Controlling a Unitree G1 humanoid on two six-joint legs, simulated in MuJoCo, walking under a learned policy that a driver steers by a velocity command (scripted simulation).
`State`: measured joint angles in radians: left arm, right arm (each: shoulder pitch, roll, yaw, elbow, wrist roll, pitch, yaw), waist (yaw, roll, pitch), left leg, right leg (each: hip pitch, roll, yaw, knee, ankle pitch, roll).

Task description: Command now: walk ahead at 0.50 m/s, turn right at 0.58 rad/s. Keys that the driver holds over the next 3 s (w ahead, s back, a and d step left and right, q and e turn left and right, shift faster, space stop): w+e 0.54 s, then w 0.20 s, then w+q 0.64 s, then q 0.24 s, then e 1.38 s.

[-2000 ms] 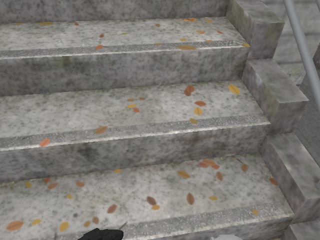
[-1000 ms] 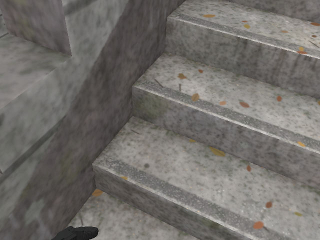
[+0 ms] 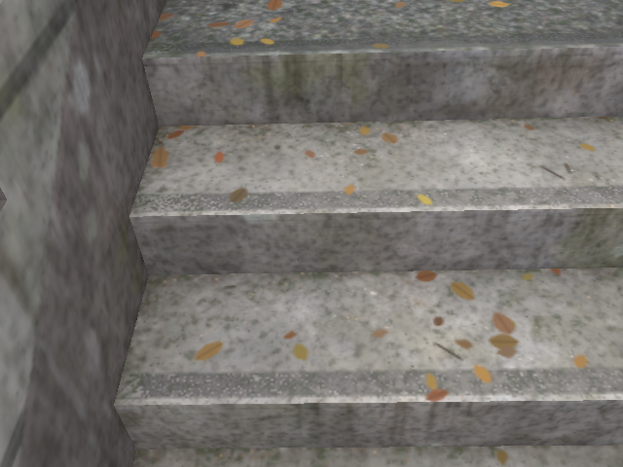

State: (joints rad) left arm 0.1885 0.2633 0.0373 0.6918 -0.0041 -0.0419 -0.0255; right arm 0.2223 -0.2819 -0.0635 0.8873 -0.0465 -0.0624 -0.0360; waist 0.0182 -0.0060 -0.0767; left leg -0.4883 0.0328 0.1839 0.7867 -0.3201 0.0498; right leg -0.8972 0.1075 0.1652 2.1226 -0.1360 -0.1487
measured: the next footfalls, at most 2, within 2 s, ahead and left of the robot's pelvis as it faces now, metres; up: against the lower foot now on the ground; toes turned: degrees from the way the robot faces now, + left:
right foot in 0.38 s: +0.37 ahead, -0.19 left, +0.16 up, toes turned -18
left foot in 0.88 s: +0.71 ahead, -0.14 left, +0.32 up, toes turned -17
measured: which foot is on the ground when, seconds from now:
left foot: down 0.00-0.38, up 0.40-0.86, down 0.88-1.00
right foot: up 0.00-0.36, down 0.38-0.90, up 0.92-1.00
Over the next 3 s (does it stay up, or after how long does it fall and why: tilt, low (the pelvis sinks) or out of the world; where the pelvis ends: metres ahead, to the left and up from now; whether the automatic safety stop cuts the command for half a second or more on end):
stays up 1.18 -0.25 0.68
